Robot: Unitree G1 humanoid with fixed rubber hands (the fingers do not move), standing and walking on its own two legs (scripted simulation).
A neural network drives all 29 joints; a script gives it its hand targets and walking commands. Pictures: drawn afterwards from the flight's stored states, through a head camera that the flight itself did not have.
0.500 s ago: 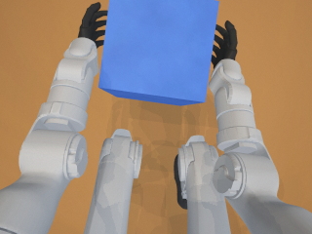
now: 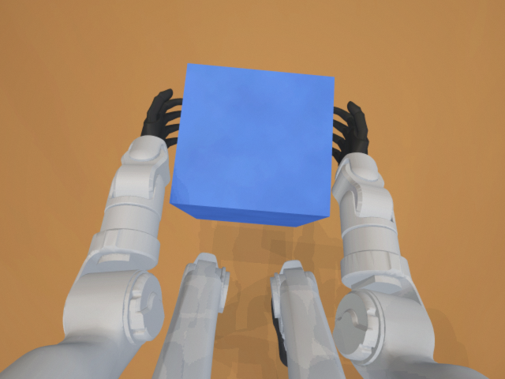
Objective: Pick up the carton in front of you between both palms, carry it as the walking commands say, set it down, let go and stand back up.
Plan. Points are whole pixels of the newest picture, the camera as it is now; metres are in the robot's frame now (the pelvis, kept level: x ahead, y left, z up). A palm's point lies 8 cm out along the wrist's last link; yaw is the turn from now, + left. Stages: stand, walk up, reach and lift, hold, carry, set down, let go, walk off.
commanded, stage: reach and lift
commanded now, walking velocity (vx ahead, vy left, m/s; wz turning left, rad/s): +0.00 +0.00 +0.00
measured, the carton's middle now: (252, 161) +0.46 +0.02 -0.13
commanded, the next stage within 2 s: hold in 2.00 s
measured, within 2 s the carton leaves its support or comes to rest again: neither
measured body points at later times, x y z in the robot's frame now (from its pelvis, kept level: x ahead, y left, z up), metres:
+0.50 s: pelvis +0.05 +0.00 +0.15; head +0.17 +0.01 +0.58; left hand +0.43 +0.16 +0.10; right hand +0.43 -0.14 +0.11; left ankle +0.10 +0.13 -0.49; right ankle +0.10 -0.13 -0.49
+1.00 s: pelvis +0.09 +0.00 +0.24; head +0.07 +0.00 +0.69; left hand +0.39 +0.15 +0.24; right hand +0.40 -0.15 +0.25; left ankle +0.10 +0.13 -0.49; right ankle +0.10 -0.13 -0.49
